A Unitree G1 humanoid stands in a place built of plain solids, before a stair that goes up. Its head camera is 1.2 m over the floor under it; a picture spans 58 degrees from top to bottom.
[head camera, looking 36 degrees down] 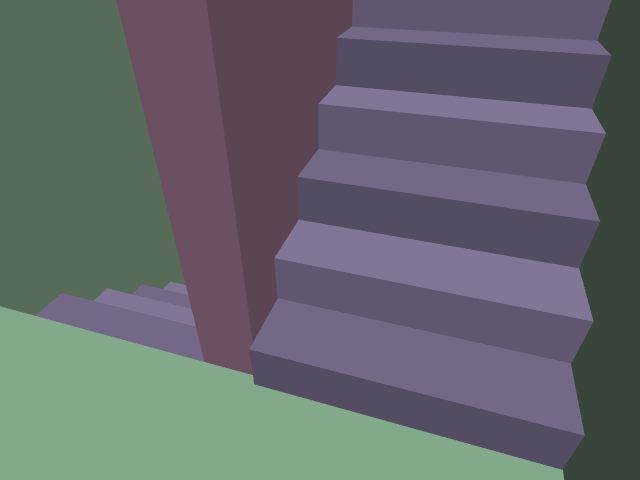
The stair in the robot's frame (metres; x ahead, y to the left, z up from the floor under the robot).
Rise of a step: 0.17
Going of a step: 0.24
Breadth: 0.92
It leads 17 degrees to the right of straight ahead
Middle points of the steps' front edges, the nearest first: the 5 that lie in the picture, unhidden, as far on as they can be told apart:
0.72 -0.22 0.17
0.94 -0.29 0.35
1.17 -0.36 0.52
1.39 -0.43 0.69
1.61 -0.50 0.86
